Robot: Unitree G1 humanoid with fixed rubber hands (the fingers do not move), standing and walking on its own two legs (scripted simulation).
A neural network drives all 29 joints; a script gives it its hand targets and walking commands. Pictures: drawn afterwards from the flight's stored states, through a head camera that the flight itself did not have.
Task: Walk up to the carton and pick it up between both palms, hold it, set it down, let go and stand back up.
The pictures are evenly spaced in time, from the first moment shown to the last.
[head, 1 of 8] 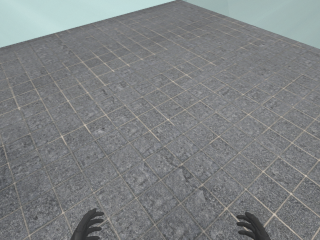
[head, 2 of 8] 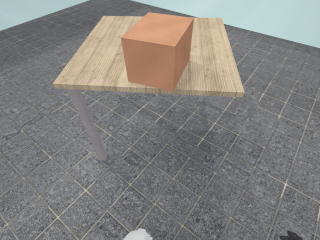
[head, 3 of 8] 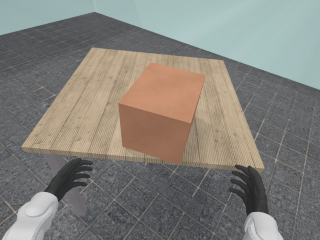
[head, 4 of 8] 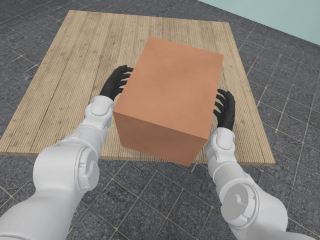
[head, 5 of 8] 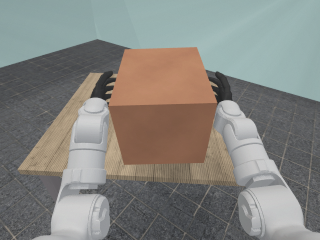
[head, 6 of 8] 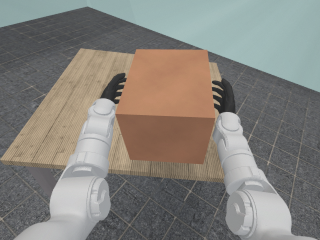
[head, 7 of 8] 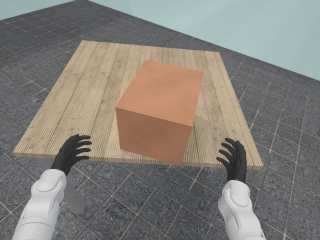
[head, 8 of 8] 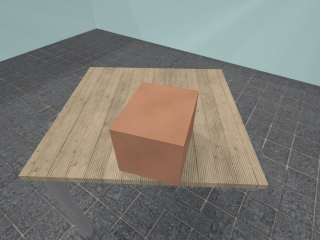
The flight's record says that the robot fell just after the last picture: no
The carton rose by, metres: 0.19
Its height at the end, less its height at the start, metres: +0.00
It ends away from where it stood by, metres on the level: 0.00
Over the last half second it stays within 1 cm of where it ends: yes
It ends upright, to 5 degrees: yes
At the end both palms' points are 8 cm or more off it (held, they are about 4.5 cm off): yes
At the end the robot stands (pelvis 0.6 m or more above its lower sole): yes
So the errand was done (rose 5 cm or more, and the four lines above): yes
